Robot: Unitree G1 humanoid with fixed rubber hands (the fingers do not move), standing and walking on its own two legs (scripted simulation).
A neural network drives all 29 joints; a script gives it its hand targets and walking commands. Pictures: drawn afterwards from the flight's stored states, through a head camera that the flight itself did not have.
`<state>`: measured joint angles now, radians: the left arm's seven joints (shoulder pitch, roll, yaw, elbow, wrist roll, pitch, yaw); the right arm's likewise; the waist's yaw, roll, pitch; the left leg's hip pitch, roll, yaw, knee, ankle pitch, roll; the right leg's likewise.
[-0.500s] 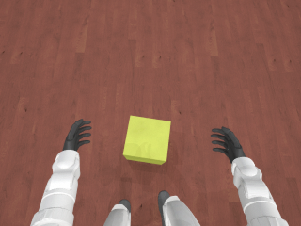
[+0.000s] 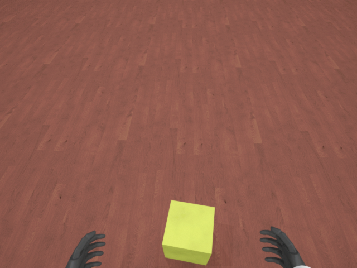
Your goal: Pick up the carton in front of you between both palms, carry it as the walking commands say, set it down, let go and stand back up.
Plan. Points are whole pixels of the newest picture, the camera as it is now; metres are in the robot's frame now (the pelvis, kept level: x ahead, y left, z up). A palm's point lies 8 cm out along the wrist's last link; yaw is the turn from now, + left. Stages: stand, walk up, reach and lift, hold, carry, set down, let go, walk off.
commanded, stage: let go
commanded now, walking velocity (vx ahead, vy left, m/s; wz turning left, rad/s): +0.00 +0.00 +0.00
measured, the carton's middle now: (188, 233) +0.40 -0.04 -0.65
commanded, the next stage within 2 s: stand in 0.36 s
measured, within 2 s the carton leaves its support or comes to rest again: neither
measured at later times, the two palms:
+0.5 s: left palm out of the picture +0.14 +0.25 -0.08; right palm out of the picture +0.15 -0.28 -0.08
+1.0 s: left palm out of the picture +0.12 +0.27 -0.09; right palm out of the picture +0.14 -0.31 -0.10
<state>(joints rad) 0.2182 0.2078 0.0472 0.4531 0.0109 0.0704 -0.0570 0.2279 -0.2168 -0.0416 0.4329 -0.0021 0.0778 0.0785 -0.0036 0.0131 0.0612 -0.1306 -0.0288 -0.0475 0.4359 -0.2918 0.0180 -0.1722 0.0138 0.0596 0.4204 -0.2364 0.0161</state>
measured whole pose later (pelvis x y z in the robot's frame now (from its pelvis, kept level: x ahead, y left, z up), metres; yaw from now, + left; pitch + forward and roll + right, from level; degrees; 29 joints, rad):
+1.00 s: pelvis +0.01 -0.02 +0.00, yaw +2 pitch -1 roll +0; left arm 0.17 0.33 0.03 0.81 0.03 0.00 0.02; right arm 0.18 -0.35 -0.01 0.78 -0.03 0.00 -0.03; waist 0.01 0.03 0.02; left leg -0.13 -0.01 -0.07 0.47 -0.32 -0.01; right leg -0.18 0.03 0.02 0.48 -0.29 -0.02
